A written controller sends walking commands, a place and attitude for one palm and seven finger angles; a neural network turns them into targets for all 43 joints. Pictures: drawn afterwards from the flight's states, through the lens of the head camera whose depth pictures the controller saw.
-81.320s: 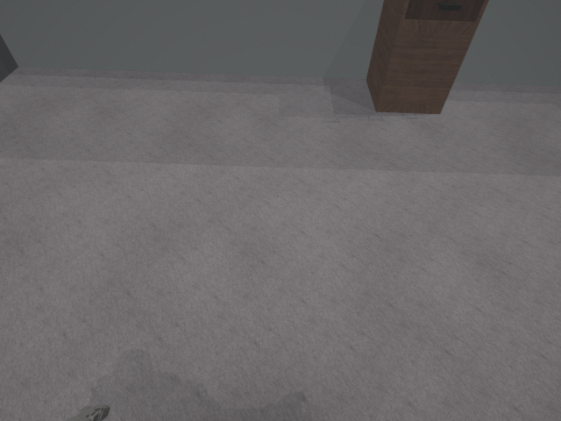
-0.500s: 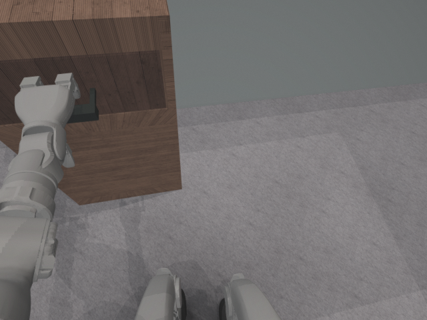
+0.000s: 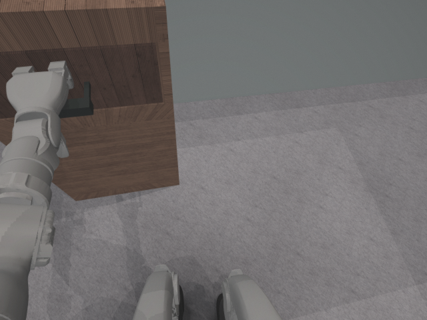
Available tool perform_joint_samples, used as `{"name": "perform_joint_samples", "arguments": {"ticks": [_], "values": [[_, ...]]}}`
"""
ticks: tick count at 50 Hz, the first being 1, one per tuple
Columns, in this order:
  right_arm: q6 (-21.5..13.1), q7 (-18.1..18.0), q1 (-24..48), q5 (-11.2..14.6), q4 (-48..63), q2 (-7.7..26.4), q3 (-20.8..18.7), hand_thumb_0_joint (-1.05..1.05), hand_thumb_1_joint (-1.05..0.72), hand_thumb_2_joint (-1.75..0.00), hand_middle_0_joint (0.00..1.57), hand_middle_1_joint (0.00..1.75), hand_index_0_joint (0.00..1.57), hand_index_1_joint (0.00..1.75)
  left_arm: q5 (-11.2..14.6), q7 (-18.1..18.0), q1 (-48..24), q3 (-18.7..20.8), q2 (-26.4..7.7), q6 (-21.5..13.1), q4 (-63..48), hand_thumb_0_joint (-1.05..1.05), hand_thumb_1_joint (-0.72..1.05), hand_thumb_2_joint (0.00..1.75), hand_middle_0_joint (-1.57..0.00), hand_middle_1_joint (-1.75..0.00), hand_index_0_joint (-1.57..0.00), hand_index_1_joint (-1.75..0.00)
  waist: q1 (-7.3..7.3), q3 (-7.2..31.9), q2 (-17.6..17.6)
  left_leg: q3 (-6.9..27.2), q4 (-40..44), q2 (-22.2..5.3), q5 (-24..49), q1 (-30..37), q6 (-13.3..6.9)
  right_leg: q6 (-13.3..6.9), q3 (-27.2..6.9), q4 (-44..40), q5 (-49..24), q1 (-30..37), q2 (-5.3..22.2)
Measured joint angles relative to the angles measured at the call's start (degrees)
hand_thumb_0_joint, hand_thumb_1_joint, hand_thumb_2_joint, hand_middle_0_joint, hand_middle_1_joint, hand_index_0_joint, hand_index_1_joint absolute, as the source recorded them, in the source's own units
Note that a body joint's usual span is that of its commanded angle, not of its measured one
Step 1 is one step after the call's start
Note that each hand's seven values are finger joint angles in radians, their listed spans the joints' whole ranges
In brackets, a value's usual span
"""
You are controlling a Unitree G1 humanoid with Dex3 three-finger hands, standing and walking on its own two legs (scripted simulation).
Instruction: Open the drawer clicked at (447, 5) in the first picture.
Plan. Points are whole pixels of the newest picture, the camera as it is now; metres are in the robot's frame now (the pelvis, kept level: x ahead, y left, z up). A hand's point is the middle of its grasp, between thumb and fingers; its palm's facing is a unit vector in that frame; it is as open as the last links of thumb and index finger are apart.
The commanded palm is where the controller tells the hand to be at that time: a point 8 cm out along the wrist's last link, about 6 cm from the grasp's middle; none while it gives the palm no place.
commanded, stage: lift the hand off the handle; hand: left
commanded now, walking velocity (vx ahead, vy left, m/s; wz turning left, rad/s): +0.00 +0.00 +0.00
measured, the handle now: (64, 99) +0.55 +0.28 +0.01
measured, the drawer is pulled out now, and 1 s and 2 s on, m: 0.00 0.00 0.00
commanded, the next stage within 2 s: none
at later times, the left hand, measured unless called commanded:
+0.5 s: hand (50, 110) +0.51 +0.29 +0.02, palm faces -0.08 -0.04 -1.00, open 13.7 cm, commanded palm +0.51 +0.27 +0.09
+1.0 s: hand (42, 96) +0.51 +0.28 +0.06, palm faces -0.07 -0.04 -1.00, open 13.4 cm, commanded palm +0.50 +0.27 +0.13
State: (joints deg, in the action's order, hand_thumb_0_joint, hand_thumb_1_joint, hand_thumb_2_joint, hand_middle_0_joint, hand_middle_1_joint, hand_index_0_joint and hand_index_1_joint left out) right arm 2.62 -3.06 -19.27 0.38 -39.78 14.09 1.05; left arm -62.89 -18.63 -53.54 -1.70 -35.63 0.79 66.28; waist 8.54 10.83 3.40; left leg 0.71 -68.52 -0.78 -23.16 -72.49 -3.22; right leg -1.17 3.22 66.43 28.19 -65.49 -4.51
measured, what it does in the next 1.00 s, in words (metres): rises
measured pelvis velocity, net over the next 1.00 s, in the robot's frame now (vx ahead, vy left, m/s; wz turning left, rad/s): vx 0.05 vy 0.01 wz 0.01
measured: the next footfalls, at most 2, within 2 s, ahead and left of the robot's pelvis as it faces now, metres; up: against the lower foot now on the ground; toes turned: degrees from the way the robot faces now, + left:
none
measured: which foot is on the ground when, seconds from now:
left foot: down 0.00-1.00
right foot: down 0.00-1.00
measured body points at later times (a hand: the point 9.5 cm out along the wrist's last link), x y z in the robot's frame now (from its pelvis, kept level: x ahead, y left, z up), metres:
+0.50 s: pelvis +0.03 +0.01 +0.03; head +0.16 +0.03 +0.46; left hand +0.50 +0.28 +0.08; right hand +0.02 -0.27 -0.08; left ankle +0.07 +0.09 -0.63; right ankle +0.02 -0.11 -0.63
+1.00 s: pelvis +0.05 +0.01 +0.06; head +0.15 +0.03 +0.50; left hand +0.51 +0.28 +0.12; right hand +0.08 -0.26 -0.07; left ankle +0.07 +0.09 -0.63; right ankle +0.02 -0.11 -0.63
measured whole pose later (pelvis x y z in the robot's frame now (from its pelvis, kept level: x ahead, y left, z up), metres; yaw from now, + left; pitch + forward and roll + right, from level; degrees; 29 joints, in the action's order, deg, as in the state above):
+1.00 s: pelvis +0.05 +0.01 +0.06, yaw +0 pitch +21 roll -4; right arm 6.5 -2.1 -19.2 0.0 -41.8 13.7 -1.9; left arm -61.5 -20.0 -41.8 0.1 -29.2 0.1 60.2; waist 6.3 9.7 3.3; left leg -0.8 -52.1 0.1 -21.8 -51.2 -3.8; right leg -0.3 0.6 47.9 25.0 -43.8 -3.9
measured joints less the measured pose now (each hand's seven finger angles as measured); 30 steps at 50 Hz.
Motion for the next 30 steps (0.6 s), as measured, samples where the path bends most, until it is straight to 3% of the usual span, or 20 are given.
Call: {"name": "perform_joint_samples", "arguments": {"ticks": [10,30], "values": [[-0.4,-0.4,-1.3,0.0,-0.5,-0.2,-0.2,0.01,-0.90,-0.90,0.20,0.30,0.20,0.30,0.8,1.7,2.7,2.4,-0.6,-2.1,-1.7,0.00,-0.49,0.30,-0.39,-1.37,-0.32,-1.21,0.22,-0.5,0.0,-0.1,2.6,-0.3,0.5,2.7,0.1,-0.1,-0.3,-3.1,-1.0,2.7,-0.4],[1.8,0.5,-1.2,-0.8,-2.4,0.2,-2.3,0.01,-0.90,-0.90,0.20,0.30,0.20,0.30,0.4,-1.8,9.4,3.3,3.1,-3.3,-4.0,0.00,-0.49,0.30,-0.32,-1.21,-0.36,-1.21,-0.79,-0.9,-0.3,-0.7,10.2,0.2,0.6,12.1,-0.4,0.6,-1.5,-12.3,-2.2,12.6,0.0]]}}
